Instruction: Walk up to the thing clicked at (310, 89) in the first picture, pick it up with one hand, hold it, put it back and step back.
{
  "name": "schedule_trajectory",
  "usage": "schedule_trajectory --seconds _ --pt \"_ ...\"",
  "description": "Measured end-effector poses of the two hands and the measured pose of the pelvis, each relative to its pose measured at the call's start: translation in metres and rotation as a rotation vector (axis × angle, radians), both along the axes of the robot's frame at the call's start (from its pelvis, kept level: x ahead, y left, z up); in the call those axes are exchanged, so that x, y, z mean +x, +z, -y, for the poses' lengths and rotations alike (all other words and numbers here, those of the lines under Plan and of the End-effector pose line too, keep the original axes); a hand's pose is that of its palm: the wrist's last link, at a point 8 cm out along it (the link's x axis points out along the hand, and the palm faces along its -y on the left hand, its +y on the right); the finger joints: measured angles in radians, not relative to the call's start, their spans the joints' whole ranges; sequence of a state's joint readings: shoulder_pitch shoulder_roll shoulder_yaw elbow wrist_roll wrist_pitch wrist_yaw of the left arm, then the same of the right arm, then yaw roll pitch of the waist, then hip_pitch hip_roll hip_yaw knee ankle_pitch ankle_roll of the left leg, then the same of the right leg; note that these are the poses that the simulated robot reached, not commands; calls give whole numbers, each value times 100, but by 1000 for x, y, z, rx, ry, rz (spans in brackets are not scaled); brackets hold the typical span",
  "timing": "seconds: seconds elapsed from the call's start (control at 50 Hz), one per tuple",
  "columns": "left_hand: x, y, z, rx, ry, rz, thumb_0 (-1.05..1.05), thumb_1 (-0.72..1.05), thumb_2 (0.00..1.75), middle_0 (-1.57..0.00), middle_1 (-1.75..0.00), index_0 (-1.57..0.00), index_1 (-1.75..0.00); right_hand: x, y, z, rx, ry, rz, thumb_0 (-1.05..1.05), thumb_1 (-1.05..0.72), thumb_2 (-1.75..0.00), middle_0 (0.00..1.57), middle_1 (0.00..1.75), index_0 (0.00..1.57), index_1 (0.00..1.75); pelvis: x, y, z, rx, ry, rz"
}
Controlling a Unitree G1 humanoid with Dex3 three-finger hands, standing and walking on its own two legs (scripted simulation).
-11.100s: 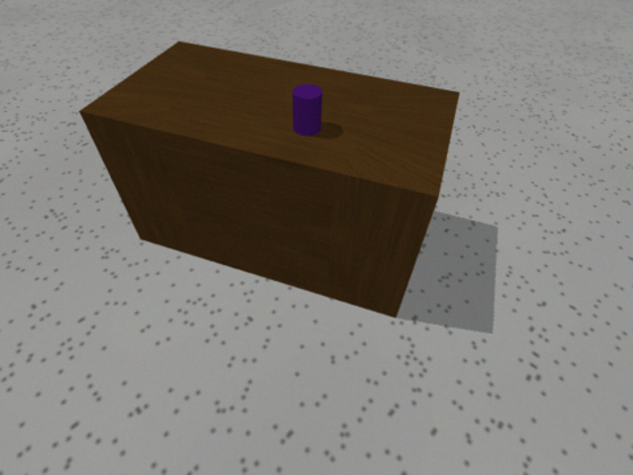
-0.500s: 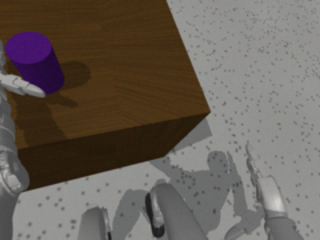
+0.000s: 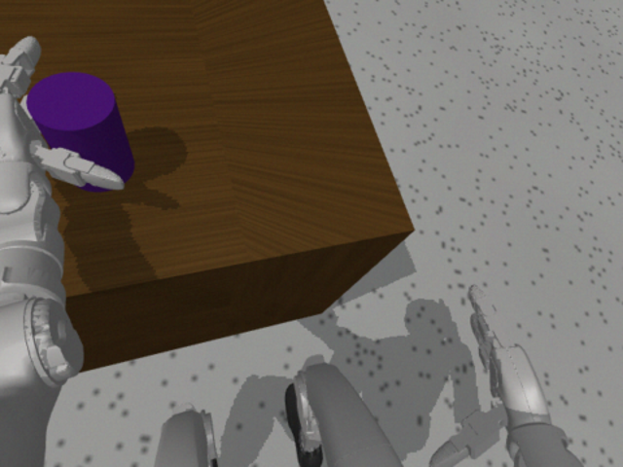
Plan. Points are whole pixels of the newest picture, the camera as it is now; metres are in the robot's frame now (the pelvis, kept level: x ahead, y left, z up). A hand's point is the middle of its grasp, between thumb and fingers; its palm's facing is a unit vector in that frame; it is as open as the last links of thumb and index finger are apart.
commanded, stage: close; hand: left
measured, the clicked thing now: (88, 136) +0.54 +0.16 +0.01
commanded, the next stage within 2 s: settle in 0.70 s
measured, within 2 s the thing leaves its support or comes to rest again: leaves its support in 1.02 s
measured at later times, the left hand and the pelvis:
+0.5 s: hand (80, 129) +0.54 +0.16 +0.03, palm faces +0.07 -1.00 +0.02, open 12.6 cm; pelvis -0.01 -0.01 +0.00, yaw +0 degrees
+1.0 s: hand (81, 129) +0.54 +0.16 +0.03, palm faces +0.07 -1.00 +0.00, open 11.2 cm; pelvis +0.00 +0.00 +0.00, yaw +0 degrees
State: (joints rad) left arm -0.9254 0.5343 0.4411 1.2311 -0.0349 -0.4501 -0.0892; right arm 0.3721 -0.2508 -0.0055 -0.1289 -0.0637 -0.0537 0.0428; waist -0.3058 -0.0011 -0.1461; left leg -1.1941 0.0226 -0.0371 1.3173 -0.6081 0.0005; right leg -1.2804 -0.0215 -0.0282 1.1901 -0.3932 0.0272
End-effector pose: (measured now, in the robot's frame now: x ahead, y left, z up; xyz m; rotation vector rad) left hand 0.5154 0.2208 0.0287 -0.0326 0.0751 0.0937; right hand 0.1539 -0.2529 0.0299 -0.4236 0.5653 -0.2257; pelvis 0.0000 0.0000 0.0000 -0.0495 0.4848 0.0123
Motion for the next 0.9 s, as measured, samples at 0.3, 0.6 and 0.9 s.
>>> schedule_trajectory --seconds 0.3,0.6,0.9 --pt "-11 -14 5 3 -14 3 -2 -60 19 -57 -41 -58 -40 -11 13 8 -52 11 -21 -1 50 -5 6 6 6 5 -6 0 5 2 5 8" --pt "-1 -4 0 3 -15 24 -1 -49 46 -82 -69 -82 -68 -11 5 6 -30 -5 -25 -1 49 -5 6 6 6 5 -5 -1 3 2 4 1" --pt "-3 -3 5 20 -28 31 -1 -49 93 -71 -88 -71 -86 -12 2 3 -28 -6 -41 -1 51 -5 6 6 6 5 -5 -2 0 -4 3 -3"
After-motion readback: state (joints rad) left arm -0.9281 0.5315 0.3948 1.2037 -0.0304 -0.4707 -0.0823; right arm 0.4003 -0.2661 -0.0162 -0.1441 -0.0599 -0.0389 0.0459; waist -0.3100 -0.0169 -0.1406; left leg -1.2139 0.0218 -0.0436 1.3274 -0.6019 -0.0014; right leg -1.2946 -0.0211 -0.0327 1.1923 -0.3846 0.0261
